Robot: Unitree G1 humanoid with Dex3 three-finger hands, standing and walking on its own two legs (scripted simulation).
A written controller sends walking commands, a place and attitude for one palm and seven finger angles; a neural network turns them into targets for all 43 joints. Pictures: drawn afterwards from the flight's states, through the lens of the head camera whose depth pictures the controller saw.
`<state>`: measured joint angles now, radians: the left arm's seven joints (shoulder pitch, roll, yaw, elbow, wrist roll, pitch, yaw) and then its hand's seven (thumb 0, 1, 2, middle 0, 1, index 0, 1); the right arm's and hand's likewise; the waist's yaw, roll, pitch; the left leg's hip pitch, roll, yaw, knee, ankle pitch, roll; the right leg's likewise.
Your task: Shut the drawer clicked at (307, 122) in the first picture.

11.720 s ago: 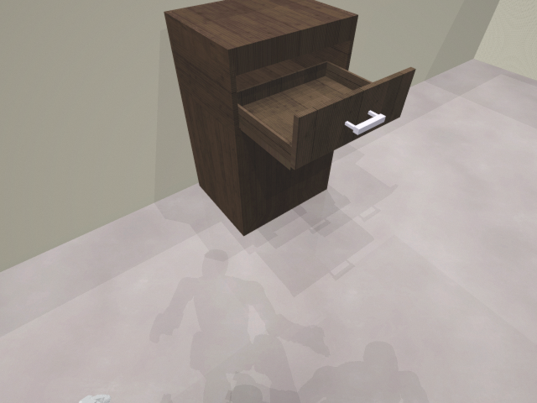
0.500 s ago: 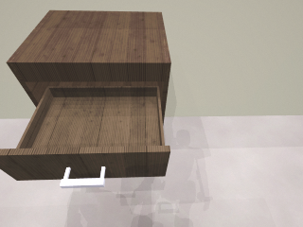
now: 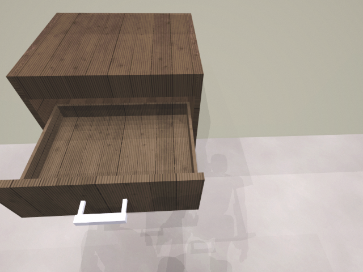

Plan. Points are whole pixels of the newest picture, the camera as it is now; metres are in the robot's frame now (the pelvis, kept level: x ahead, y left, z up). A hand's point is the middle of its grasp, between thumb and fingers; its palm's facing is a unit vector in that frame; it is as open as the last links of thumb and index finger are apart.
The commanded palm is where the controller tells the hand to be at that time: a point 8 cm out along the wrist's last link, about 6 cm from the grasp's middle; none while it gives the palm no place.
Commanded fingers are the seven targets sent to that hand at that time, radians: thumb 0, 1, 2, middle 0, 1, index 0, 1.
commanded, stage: raise the hand and make a fist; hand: left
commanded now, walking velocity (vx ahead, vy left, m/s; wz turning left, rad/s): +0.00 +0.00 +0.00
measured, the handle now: (102, 211) +0.27 +0.22 -0.08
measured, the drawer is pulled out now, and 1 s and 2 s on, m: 0.30 0.28 0.28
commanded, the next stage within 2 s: bring the fist close to the handle in 1.92 s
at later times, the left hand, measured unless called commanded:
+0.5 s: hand out of the picture +0.12 +0.15 -0.02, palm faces +0.22 -0.97 -0.09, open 5.7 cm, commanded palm +0.08 +0.21 -0.04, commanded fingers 0.00 0.90 0.90 -0.70 -0.84 -0.70 -0.84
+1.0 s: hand out of the picture +0.11 +0.17 -0.02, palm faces +0.11 -0.99 -0.06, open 3.4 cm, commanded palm +0.06 +0.22 -0.01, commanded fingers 0.00 0.90 0.90 -1.20 -1.38 -1.20 -1.38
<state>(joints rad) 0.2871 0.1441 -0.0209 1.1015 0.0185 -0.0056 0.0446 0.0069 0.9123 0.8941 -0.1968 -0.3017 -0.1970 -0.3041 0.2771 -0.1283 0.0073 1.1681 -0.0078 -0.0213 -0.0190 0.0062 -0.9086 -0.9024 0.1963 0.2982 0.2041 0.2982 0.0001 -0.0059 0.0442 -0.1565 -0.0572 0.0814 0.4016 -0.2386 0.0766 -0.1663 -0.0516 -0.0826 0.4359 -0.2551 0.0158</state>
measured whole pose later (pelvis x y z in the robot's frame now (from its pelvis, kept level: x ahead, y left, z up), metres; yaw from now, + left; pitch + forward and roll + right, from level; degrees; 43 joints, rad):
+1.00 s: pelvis -0.03 -0.05 -0.07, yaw +2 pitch +11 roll +0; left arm 0.64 0.21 0.26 -0.03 -0.36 -0.45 -0.36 0.02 0.91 0.89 -1.00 -1.18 -1.00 -1.18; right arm 0.24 -0.25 -0.07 0.64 0.05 -0.27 -0.08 0.02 -0.90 -0.90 0.20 0.30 0.21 0.30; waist 0.00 0.02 -0.11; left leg -0.74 0.02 0.01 1.01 -0.46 0.00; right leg -0.72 0.02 -0.13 0.99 -0.47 -0.08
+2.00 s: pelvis -0.02 -0.01 -0.07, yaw +2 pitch +10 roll -3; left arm 0.89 0.17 -0.01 -0.49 -0.17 -0.32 -0.07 0.02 0.90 0.90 -1.40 -1.60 -1.40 -1.60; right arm 0.26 -0.20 0.01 0.44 0.04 -0.18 -0.01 0.02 -0.90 -0.90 0.20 0.30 0.21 0.30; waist 0.03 0.05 -0.15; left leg -0.74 -0.01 0.02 1.06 -0.51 0.06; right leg -0.69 -0.01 -0.12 1.00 -0.49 -0.02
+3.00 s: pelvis -0.03 -0.03 -0.11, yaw +1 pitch +19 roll -3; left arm 0.46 0.20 0.16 0.00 -0.26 -0.50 -0.20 0.02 0.90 0.89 -1.40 -1.60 -1.40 -1.60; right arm 0.17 -0.22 -0.01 0.56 0.01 -0.18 -0.04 0.02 -0.90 -0.90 0.20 0.30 0.21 0.30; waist -0.01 0.02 -0.16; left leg -1.02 0.02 -0.01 1.26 -0.56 0.03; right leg -0.97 0.01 -0.15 1.20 -0.55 -0.07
